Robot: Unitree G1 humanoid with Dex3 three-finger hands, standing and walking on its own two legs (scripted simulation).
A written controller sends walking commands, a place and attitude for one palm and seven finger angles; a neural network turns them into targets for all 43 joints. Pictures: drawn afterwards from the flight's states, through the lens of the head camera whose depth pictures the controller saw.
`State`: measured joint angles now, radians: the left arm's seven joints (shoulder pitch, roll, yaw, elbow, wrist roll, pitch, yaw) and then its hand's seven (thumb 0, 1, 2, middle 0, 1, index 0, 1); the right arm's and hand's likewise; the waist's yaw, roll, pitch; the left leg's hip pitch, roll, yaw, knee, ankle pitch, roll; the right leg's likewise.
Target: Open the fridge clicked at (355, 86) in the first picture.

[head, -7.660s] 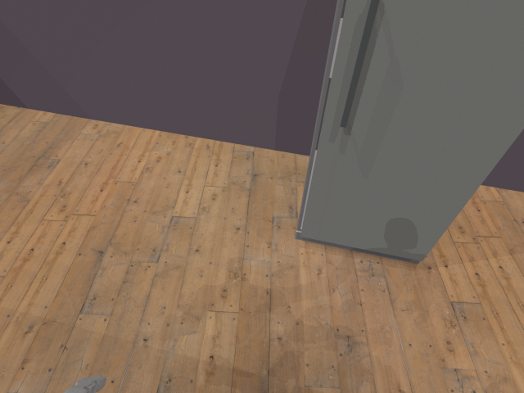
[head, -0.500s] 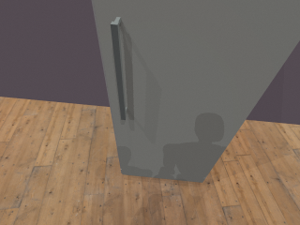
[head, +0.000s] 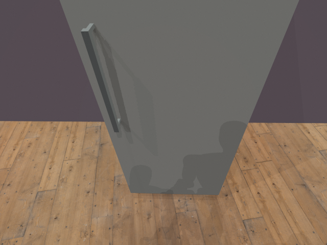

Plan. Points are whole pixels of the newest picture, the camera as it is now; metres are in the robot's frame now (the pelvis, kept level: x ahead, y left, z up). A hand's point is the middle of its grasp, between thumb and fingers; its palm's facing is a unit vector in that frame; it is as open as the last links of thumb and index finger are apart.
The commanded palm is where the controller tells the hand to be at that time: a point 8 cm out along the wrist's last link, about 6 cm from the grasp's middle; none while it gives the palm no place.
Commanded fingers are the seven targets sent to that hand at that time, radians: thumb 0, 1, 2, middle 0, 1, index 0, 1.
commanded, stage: come to a stop and stand still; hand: left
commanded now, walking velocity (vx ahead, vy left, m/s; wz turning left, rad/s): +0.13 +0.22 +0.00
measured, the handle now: (106, 87) +0.50 +0.20 +0.13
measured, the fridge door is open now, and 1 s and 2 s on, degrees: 0 0 0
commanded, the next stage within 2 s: look again from close up in 0.96 s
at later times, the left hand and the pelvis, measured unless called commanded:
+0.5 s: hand out of the picture -0.03 +0.22 -0.18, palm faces +0.12 -0.97 -0.20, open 7.3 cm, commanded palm none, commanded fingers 0.00 0.90 0.90 -0.20 -0.30 -0.20 -0.30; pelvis -0.01 +0.04 +0.01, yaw +2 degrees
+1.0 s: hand out of the picture -0.01 +0.23 -0.17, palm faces +0.02 -0.98 -0.22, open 7.3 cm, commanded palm none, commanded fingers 0.00 0.90 0.90 -0.20 -0.30 -0.20 -0.30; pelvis -0.01 +0.05 +0.01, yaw +1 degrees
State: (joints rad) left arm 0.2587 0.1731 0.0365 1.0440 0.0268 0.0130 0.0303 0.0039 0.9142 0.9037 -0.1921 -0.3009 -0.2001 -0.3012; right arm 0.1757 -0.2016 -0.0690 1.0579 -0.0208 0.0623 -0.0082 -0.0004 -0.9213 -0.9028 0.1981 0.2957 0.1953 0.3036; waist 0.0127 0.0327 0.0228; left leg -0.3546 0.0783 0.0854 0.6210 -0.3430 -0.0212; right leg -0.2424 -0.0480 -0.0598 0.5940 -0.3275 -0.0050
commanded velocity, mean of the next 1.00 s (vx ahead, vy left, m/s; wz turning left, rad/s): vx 0.01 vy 0.04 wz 0.00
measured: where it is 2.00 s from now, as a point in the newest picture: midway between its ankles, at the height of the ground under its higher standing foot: outside the picture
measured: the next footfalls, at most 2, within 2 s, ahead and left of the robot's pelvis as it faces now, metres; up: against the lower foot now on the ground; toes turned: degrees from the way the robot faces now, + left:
left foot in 0.38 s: +0.00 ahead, +0.15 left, +0.00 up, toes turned +5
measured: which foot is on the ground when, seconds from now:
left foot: up 0.00-0.36, down 0.38-1.00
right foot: down 0.00-1.00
